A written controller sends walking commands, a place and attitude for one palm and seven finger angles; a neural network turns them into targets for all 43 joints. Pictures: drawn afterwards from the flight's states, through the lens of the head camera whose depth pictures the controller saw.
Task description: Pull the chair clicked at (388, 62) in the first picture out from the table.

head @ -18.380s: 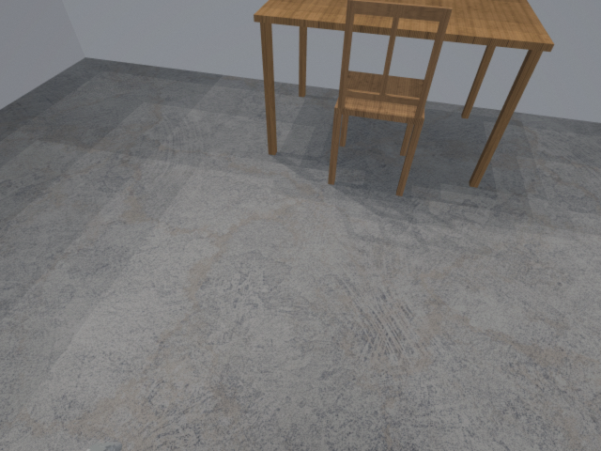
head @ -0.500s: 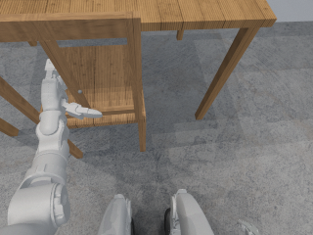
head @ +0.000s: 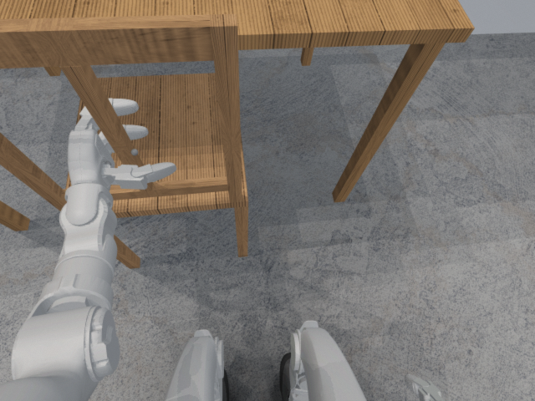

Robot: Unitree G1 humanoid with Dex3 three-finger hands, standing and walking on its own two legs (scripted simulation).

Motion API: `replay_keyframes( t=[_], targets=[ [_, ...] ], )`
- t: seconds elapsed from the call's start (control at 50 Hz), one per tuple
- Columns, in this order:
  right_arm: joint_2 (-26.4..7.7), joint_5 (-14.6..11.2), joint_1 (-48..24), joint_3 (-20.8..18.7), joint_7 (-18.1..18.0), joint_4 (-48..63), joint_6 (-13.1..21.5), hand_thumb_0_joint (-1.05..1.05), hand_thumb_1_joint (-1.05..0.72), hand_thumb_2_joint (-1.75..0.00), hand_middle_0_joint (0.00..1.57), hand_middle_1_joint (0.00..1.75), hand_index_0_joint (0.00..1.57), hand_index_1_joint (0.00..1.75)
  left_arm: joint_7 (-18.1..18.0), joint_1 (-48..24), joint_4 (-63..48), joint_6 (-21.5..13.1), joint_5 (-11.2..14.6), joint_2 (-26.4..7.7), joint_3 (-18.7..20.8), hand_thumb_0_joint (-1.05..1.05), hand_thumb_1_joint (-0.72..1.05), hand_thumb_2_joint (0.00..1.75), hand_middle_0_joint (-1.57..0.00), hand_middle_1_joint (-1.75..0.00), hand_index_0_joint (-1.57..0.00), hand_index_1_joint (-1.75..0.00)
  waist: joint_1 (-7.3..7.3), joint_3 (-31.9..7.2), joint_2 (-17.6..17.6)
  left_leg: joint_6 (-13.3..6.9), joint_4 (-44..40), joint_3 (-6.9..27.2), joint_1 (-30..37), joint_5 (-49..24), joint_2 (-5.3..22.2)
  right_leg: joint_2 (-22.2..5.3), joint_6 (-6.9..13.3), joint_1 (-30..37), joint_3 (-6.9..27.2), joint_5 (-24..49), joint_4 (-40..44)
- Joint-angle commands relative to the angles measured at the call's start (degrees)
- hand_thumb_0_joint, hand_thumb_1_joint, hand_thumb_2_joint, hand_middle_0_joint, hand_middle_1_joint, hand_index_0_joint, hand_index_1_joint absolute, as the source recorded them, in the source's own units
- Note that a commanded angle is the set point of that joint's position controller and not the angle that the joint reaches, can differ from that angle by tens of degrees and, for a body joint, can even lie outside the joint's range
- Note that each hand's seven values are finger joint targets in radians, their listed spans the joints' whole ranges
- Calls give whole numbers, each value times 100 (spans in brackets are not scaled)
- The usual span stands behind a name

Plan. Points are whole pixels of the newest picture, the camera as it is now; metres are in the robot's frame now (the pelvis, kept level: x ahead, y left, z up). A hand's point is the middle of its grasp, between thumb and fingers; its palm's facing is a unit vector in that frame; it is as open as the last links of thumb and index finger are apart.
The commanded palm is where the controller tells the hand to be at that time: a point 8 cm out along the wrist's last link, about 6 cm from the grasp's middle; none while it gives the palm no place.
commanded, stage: hook a spindle and tug to test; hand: left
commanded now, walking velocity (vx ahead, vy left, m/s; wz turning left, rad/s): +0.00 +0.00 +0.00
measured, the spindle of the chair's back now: (119, 140) +0.49 +0.21 +0.03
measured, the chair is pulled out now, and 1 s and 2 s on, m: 0.00 0.03 0.13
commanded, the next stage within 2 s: step backward, pulling the chair out in 0.92 s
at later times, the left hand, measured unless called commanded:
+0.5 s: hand (135, 153) +0.47 +0.18 +0.03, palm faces +0.12 -0.99 -0.02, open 5.2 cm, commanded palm +0.42 +0.22 +0.03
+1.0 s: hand (139, 170) +0.44 +0.17 +0.03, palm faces +0.11 -0.99 -0.03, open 5.3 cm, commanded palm +0.40 +0.22 +0.04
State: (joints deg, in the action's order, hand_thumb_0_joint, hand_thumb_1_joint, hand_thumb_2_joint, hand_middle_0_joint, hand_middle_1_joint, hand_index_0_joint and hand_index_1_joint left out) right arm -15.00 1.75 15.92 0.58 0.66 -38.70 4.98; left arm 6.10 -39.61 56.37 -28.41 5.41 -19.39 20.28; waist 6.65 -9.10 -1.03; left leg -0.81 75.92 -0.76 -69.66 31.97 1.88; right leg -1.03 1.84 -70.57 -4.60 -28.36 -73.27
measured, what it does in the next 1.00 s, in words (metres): stands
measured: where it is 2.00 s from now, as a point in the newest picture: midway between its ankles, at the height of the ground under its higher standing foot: outside the picture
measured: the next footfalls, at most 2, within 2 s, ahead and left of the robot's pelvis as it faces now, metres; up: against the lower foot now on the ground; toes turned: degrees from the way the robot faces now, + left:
none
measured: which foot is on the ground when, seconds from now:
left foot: down 0.00-1.00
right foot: down 0.00-1.00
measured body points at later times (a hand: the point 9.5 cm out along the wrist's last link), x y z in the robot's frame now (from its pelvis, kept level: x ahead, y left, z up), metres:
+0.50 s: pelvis +0.01 +0.00 +0.01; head +0.15 +0.01 +0.44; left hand +0.45 +0.23 +0.04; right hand +0.08 -0.26 -0.11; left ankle +0.03 +0.11 -0.61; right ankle +0.05 -0.11 -0.61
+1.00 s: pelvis +0.02 +0.00 +0.01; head +0.15 +0.00 +0.44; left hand +0.43 +0.22 +0.04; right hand +0.14 -0.26 -0.11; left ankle +0.03 +0.11 -0.61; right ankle +0.05 -0.11 -0.61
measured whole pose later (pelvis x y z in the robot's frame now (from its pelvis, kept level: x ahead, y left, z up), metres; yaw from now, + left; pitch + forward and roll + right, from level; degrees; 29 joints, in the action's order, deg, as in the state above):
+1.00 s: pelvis +0.02 +0.00 +0.01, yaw +0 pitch +25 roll -1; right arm -14.0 1.1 13.1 -0.5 0.8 -37.3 4.9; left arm 3.9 -25.2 40.8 -26.5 7.2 -13.5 15.2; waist 4.1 -9.7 -0.9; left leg -0.5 73.0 -1.2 -64.2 33.2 1.8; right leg -0.8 1.7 -65.7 -3.9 -29.9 -71.1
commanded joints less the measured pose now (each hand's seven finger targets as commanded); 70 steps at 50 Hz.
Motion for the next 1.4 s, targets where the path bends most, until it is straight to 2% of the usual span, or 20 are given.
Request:
replay_keyframes(
  t=[0.0, 0.1, 0.14, 0.2, 0.32, 0.58, 0.68, 0.84, 0.88, 1.0, 1.02, 1.04, 1.06, 1.08, 1.1, 1.14, 1.2, 1.26, 1.3, 1.38],
  targets=[
    [-923, -6, 695, -368, -30, 352, 200, 0, -90, -90, 20, 30, 20, 30, 37, -2115, -1223, -453, 62, -841, -162, 0, 34, 66, -50, -145, -50, -145, 106, -2787, -336, 25, -958, 298, 1690, -1633, -248, 268, -27, 1765, 361, 1512, 933],
    [-957, 8, 731, -385, -26, 337, 197, 0, -90, -90, 20, 30, 20, 30, -10, -2120, -1245, -502, -3, -1084, -21, 0, 62, 78, -50, -145, -50, -145, 50, -2901, -432, 37, -979, 310, 1725, -1648, -250, 267, -14, 1813, 375, 1506, 917],
    [-928, 2, 718, -400, -8, 338, 189, 0, -90, -90, 20, 30, 20, 30, -4, -1993, -1312, -507, 20, -807, -195, 0, 73, 83, -50, -145, -50, -145, 53, -2937, -473, 62, -987, 322, 1957, -1840, -232, 268, -14, 1717, 326, 1601, 921],
    [-957, 5, 746, -406, -9, 328, 175, 0, -90, -90, 20, 30, 20, 30, -27, -2050, -1297, -500, 18, -919, -130, 0, 90, 90, -50, -145, -50, -145, 63, -2902, -368, 57, -1003, 339, 1888, -1798, -231, 274, -13, 1741, 324, 1570, 913],
    [-926, -3, 692, -436, 37, 366, 158, 0, -90, -90, 20, 30, 20, 30, -56, -1734, -1632, -518, 37, -589, -356, 0, 90, 90, -50, -145, -50, -145, -11, -3051, -654, 138, -1064, 374, 2346, -2185, -197, 277, 7, 1627, 246, 1712, 907],
    [-828, -54, 523, -465, 57, 488, 94, 0, -90, -90, 20, 30, 20, 30, -132, -279, -2331, -424, 99, -374, -419, 0, 90, 90, -50, -145, -50, -145, -188, -2756, -316, 166, -1142, 283, 2306, -2717, -144, 290, -14, 2073, 251, 2237, 948],
    [-773, -59, 431, -465, 49, 521, 114, 0, -90, -90, 20, 30, 20, 30, -134, -53, -2607, -412, 110, -94, -646, 0, 90, 90, -50, -145, -50, -145, -187, -2746, -381, 172, -1111, 256, 2409, -2874, -145, 273, -24, 2063, 253, 2346, 933],
    [-740, -67, 343, -468, 2, 569, 165, 0, -90, -90, 20, 30, 20, 30, -102, 212, -2913, -344, 144, -134, -612, 0, 90, 90, -50, -145, -50, -145, -291, -2925, -370, 168, -1086, 235, 2382, -2928, -172, 233, -27, 2271, 287, 2503, 886],
    [-737, -68, 307, -456, -10, 559, 171, 0, -90, -90, 20, 30, 20, 30, -98, 123, -2868, -315, 145, -107, -665, 0, 90, 90, -50, -145, -50, -145, -219, -2776, -195, 131, -1061, 213, 2192, -2728, -192, 234, -42, 2312, 318, 2480, 914],
    [-745, -64, 253, -424, -83, 562, 243, 0, -90, -90, 20, 30, 20, 30, -98, -434, -2915, -371, 148, -331, -522, 0, 90, 90, -50, -145, -50, -145, -166, -2788, -256, 79, -1026, 170, 1969, -2297, -244, 216, -43, 2366, 410, 2327, 922],
    [-945, -360, 427, -477, -262, 900, -324, 0, -90, -90, 20, 30, 20, 30, -745, -864, -3279, 452, -556, -2429, 81, 0, 90, 90, -50, -145, -50, -145, -463, -3535, -532, -42, -2042, -23, 3474, -2094, -117, -227, 15, 4248, 1079, 2310, 2114],
    [-737, -422, 504, -413, -400, 1108, -498, 0, -90, -90, 20, 30, 20, 30, -961, -731, -3345, 926, -504, -1583, -493, 0, 90, 90, -50, -145, -50, -145, -206, -3061, -616, -109, -2310, -66, 3627, -2179, -188, -218, -48, 4380, 895, 2901, 2448],
    [-722, -465, 381, -382, -480, 1109, -634, 0, -90, -90, 20, 30, 20, 30, -1077, -341, -3055, 1296, -513, -1109, -812, 0, 90, 90, -50, -145, -50, -145, -170, -2752, -525, -83, -2474, -28, 3577, -2220, -125, -257, -84, 4280, 783, 2997, 2499],
    [-734, -474, 297, -325, -524, 1074, -791, 0, -90, -90, 20, 30, 20, 30, -1149, 114, -2407, 1590, -516, -851, -997, 0, 90, 90, -50, -145, -50, -145, -132, -2114, -332, -51, -2853, 196, 3303, -1585, -35, -281, -119, 3966, 665, 2145, 2676],
    [-760, -500, 288, -308, -593, 1038, -883, 0, -90, -90, 20, 30, 20, 30, -1230, 331, -2060, 1784, -518, -727, -1094, 0, 90, 90, -50, -145, -50, -145, -145, -1876, -27, -105, -2916, 213, 3271, -1627, -1, -250, -146, 4095, 645, 2283, 2764],
    [-780, -501, 361, -265, -691, 906, -1015, 0, -90, -90, 20, 30, 20, 30, -1379, -83, -1841, 1882, -541, -793, -1130, 0, 90, 90, -50, -145, -50, -145, -41, -1842, 213, -93, -2988, 150, 3526, -2180, 38, -342, -223, 4495, 681, 3358, 2970],
    [-857, -447, 428, -275, -747, 750, -1093, 0, -90, -90, 20, 30, 20, 30, -1480, -435, -1409, 1826, -578, -886, -1096, 0, 90, 90, -50, -145, -50, -145, -45, -1824, -354, -35, -3373, 242, 4134, -3364, 179, -366, -272, 4687, 626, 4202, 3231],
    [-837, -402, 448, -289, -731, 661, -1137, 0, -90, -90, 20, 30, 20, 30, -1423, -478, -1126, 1754, -568, -626, -1341, 0, 90, 90, -50, -145, -50, -145, -110, -1852, -906, 15, -3552, 377, 4931, -4694, 385, -216, -288, 4590, 568, 4142, 3521],
    [-845, -376, 452, -328, -731, 627, -1147, 0, -90, -90, 20, 30, 20, 30, -1377, -437, -1050, 1738, -560, -521, -1413, 0, 90, 90, -50, -145, -50, -145, -134, -1963, -936, 35, -3668, 456, 5308, -5344, 466, -117, -279, 4642, 508, 4150, 3655],
    [-835, -357, 289, -359, -719, 602, -1153, 0, -90, -90, 20, 30, 20, 30, -1258, -244, -1067, 1668, -485, -416, -1487, 0, 90, 90, -50, -145, -50, -145, -198, -1855, -1027, 61, -3942, 481, 5502, -5321, 584, -23, -246, 4684, 492, 3738, 3942]
  ],
)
